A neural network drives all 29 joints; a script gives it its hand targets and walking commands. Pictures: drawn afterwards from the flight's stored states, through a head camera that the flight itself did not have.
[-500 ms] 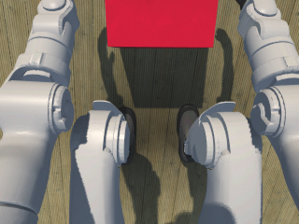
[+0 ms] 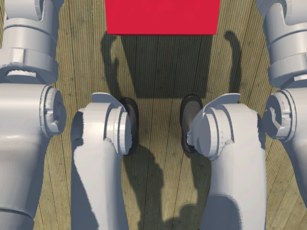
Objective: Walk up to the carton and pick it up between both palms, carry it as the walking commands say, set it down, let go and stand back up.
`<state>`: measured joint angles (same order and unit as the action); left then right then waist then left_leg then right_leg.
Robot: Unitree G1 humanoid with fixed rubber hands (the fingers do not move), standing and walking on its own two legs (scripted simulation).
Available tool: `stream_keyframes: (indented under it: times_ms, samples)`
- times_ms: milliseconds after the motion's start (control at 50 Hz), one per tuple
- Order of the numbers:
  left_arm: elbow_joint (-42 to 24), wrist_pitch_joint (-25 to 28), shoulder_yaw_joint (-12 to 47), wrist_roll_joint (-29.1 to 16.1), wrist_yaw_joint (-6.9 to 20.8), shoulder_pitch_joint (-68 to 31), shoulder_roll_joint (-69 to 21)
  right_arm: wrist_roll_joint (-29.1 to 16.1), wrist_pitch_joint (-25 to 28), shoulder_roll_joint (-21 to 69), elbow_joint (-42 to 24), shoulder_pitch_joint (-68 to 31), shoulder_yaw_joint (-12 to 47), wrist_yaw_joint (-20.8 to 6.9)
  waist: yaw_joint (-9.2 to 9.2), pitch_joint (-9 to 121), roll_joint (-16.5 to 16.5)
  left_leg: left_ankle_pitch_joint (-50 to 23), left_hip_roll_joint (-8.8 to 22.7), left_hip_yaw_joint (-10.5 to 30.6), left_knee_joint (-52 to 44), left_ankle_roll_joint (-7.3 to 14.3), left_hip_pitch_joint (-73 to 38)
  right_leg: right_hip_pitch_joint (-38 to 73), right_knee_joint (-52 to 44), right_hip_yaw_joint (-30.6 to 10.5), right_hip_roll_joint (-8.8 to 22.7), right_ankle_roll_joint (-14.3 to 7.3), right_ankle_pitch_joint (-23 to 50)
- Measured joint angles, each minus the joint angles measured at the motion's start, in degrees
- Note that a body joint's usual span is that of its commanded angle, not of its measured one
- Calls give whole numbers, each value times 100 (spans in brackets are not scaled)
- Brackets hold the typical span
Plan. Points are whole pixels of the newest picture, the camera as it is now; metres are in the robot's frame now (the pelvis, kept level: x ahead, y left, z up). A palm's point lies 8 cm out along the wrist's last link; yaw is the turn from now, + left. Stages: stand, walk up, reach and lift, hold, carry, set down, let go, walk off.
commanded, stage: set down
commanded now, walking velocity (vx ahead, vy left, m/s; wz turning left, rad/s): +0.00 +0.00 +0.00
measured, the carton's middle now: out of the picture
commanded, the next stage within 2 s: let go in 1.20 s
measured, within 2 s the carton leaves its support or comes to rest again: neither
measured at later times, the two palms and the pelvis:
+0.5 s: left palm out of the picture +0.56 +0.21 -0.01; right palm out of the picture +0.55 -0.20 -0.01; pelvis +0.02 +0.00 +0.10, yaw +0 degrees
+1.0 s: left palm out of the picture +0.56 +0.21 +0.14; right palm out of the picture +0.55 -0.19 +0.13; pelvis +0.05 +0.00 +0.24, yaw +0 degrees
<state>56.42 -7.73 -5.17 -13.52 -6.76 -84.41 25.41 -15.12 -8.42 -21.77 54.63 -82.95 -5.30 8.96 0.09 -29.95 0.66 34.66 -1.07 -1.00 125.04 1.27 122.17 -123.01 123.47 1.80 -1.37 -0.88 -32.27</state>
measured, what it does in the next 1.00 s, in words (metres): rises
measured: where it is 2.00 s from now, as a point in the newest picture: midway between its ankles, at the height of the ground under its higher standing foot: (159, 134)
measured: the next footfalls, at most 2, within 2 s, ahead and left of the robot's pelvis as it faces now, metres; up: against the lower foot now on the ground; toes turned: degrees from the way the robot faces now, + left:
none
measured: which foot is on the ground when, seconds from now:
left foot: down 0.00-1.00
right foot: down 0.00-1.00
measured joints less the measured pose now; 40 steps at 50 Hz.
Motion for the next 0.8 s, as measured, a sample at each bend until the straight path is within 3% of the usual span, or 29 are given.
stream_keyframes:
  times_ms: [200,280,440,700,800]
  samples:
    - [210,-278,-93,155,85,7,42,171,-228,-137,-51,155,-267,-77,1,578,-65,-127,-35,8,-730,35,-445,477,-746,-75,-55,88,108]
    - [-18,-382,-215,274,104,176,-56,202,-334,-81,-170,280,-292,-87,-14,891,-41,-186,-47,-4,-1078,29,-593,610,-1074,-124,-78,101,162]
    - [158,-402,-485,663,296,831,-370,761,-329,345,-6,931,-753,-312,-8,2604,-82,-322,-91,90,-1896,-28,-292,333,-1902,-123,-106,93,279]
    - [-410,-372,-880,873,652,1763,-457,882,-438,471,-854,1976,-751,-472,-21,3501,-63,-647,-113,114,-3579,-77,-1184,1177,-3510,-266,-167,75,589]
    - [-380,-328,-861,923,776,1902,-439,1137,-384,601,-765,1970,-946,-513,8,3622,-82,-834,-149,169,-4202,-98,-1638,1651,-4122,-266,-141,68,743]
